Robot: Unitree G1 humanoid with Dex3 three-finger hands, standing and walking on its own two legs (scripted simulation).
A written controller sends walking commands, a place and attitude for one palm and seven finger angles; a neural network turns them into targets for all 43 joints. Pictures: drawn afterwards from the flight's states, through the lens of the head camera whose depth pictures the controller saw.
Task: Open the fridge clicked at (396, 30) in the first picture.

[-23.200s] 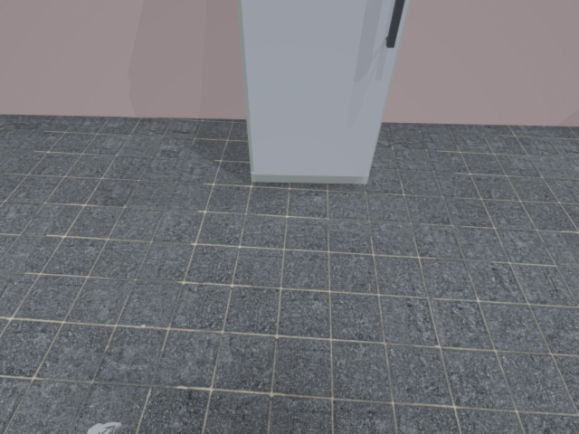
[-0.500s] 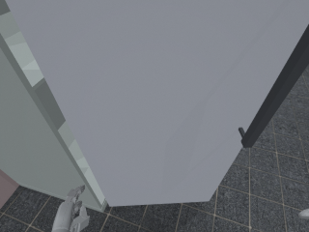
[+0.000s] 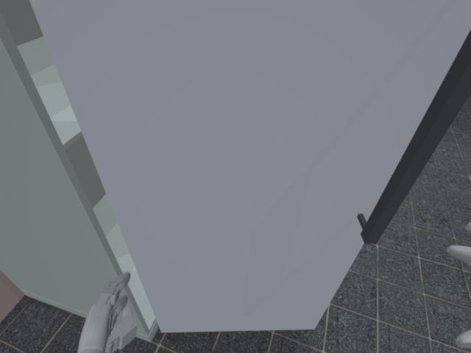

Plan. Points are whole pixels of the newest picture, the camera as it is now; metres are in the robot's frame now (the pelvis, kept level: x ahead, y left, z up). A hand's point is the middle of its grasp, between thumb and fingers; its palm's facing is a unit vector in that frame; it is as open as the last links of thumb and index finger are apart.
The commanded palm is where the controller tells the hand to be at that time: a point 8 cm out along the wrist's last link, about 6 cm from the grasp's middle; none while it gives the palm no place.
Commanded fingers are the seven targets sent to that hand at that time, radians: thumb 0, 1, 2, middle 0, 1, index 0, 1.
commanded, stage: draw the hand back to the body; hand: right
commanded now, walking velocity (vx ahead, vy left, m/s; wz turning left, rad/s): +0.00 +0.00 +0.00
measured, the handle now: (413, 139) +0.38 -0.27 +0.23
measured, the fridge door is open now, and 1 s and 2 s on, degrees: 71 71 71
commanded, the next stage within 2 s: step back with the hand held close in 1.18 s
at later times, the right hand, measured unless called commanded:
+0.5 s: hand (464, 269) +0.20 -0.29 +0.15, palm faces +0.49 +0.78 -0.38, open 11.8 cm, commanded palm +0.15 -0.32 +0.18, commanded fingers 0.00 -0.39 -0.65 0.22 0.60 0.22 0.60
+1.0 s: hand (434, 242) +0.23 -0.25 +0.17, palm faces +0.43 +0.81 -0.39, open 7.6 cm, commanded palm +0.18 -0.29 +0.19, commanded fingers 0.00 -0.90 -0.90 0.20 0.30 0.20 0.30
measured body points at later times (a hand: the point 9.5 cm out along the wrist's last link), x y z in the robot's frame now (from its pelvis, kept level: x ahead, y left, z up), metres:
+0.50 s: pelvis +0.01 +0.00 +0.01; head -0.02 +0.02 +0.46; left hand +0.18 +0.22 -0.07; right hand +0.17 -0.33 +0.17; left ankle -0.03 +0.12 -0.72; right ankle +0.04 -0.10 -0.72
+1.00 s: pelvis +0.03 +0.01 +0.02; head +0.01 +0.03 +0.47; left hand +0.23 +0.23 -0.06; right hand +0.20 -0.29 +0.19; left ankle -0.03 +0.12 -0.72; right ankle +0.04 -0.10 -0.72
